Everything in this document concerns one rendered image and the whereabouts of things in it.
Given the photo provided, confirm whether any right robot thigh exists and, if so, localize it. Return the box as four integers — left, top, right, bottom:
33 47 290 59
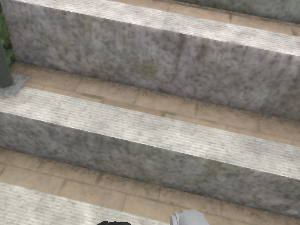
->
170 209 210 225

